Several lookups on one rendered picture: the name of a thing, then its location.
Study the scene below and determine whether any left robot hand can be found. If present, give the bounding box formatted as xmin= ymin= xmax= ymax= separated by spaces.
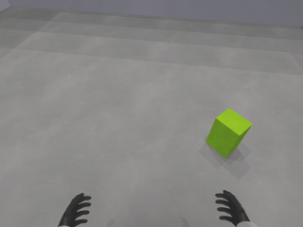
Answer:
xmin=58 ymin=193 xmax=91 ymax=227

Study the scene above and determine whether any right robot hand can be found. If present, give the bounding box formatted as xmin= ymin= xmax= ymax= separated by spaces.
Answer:
xmin=215 ymin=190 xmax=250 ymax=227

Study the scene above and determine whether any carton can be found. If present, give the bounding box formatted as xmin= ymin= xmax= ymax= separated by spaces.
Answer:
xmin=206 ymin=108 xmax=253 ymax=158

